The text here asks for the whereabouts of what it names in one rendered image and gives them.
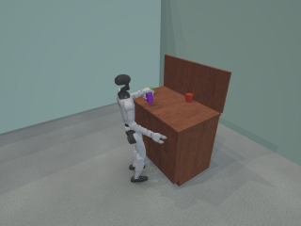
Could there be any humanoid robot head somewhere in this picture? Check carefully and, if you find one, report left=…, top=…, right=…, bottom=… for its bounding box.
left=115, top=74, right=131, bottom=100

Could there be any table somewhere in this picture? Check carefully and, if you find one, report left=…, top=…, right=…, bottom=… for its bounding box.
left=134, top=55, right=231, bottom=186

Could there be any robot left forearm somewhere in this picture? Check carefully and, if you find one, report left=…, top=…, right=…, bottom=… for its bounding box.
left=130, top=90, right=144, bottom=99

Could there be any robot right hand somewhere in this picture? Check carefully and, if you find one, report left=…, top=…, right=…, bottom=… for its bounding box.
left=151, top=133, right=167, bottom=144

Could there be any sponge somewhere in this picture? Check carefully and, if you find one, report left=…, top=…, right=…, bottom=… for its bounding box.
left=145, top=92, right=153, bottom=104

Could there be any left robot shin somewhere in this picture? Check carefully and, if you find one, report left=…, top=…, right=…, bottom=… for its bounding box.
left=133, top=149, right=138, bottom=166

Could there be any robot left hand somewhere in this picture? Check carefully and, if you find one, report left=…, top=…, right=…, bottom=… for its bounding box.
left=142, top=88, right=154, bottom=100

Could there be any robot right forearm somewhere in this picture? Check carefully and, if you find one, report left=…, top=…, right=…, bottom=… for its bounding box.
left=131, top=123, right=153, bottom=137

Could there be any right robot upper arm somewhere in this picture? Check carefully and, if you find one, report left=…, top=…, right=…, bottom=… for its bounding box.
left=123, top=100, right=136, bottom=129

